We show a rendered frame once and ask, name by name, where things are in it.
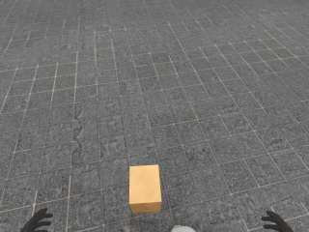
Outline carton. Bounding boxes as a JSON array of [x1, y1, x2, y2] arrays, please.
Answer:
[[129, 164, 162, 214]]

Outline right robot hand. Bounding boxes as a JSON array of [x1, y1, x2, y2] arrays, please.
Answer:
[[261, 211, 294, 232]]

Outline left robot hand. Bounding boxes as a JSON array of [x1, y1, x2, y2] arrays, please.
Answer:
[[20, 208, 53, 232]]

